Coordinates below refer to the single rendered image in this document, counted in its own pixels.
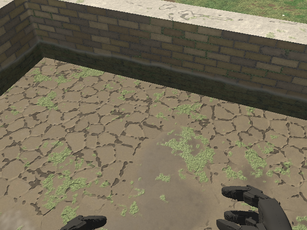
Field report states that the left robot hand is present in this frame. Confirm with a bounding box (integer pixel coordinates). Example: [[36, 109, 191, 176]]
[[60, 215, 106, 230]]

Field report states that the right robot hand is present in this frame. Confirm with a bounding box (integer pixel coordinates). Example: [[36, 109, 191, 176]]
[[216, 185, 294, 230]]

